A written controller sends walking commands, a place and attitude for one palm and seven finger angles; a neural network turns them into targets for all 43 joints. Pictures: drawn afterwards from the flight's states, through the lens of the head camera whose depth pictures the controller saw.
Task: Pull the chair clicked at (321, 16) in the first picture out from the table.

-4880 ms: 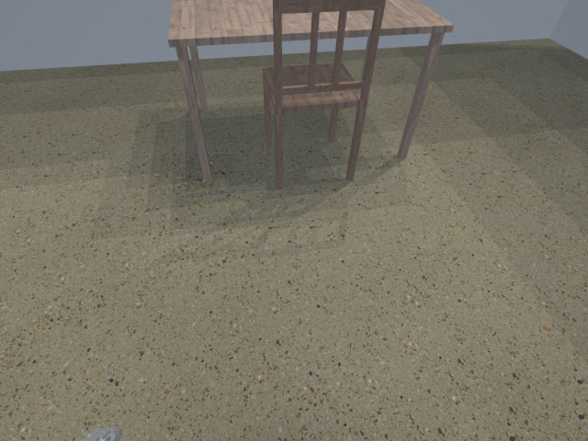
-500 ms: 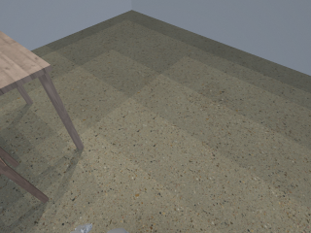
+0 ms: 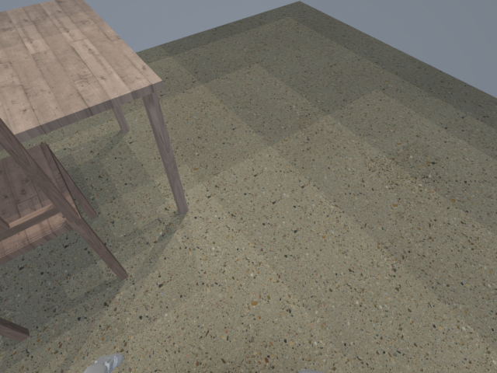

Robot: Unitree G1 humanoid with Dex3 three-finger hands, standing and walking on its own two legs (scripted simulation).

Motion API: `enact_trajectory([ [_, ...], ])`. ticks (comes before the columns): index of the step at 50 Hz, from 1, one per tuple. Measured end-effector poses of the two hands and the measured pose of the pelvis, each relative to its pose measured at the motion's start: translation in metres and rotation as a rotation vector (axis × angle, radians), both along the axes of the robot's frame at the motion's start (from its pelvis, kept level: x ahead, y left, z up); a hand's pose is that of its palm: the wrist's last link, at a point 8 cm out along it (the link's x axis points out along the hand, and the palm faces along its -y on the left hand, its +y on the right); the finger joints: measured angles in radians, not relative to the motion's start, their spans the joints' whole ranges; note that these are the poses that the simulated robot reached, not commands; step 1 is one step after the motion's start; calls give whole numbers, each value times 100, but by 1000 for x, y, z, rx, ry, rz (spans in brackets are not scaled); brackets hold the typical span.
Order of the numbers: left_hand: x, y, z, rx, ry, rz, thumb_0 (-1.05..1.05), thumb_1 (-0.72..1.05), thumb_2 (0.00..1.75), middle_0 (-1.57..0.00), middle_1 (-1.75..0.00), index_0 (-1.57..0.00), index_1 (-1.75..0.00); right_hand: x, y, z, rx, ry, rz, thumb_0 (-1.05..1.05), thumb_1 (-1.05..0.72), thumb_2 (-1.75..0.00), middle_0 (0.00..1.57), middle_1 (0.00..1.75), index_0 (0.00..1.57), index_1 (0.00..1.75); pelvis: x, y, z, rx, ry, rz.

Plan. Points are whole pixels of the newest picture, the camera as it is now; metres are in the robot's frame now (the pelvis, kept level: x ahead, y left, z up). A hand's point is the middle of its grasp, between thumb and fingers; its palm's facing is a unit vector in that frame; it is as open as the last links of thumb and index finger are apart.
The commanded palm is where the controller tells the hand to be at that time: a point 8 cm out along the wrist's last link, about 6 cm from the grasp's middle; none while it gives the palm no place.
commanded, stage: turn to face it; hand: left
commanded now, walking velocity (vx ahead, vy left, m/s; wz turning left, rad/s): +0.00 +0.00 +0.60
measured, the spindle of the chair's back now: out of the picture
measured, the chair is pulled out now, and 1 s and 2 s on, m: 0.00 0.00 0.00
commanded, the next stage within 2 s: take the last steps up to it in 0.92 s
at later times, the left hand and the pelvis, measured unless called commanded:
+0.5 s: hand out of the picture -0.06 +0.19 -0.18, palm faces +0.37 -0.89 -0.26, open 7.4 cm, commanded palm none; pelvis -0.03 -0.02 -0.01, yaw +20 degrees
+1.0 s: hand out of the picture -0.06 +0.18 -0.15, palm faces +0.48 -0.83 -0.28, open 7.4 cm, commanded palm none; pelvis -0.05 -0.04 -0.01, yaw +29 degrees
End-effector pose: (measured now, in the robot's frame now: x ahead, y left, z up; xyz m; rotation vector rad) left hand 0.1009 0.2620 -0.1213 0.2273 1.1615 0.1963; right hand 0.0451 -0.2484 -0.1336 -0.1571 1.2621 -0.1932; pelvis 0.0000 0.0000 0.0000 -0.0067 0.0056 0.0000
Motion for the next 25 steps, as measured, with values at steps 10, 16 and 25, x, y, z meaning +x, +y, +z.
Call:
enact_trajectory([
  [10, -35, -48, 18, 19, -96, 87, 1, 91, 89, -20, -30, -20, -30, 30, -46, -14, 24, -13, 112, 0, -91, -90, 20, 29, 20, 30, -12, -36, -2, 38, -29, 149],
  [16, -85, -54, 12, -2, -36, 185, 1, 91, 89, -20, -30, -20, -30, 54, -44, -3, 18, -20, 211, 0, -91, -90, 20, 29, 20, 30, -17, -42, 3, 53, -32, 233],
  [25, -187, -27, -21, -43, 98, 380, 1, 91, 89, -20, -30, -20, -30, 104, 13, 5, -23, -79, 423, 0, -91, -90, 20, 29, 19, 30, -34, -20, -10, 21, -15, 352],
])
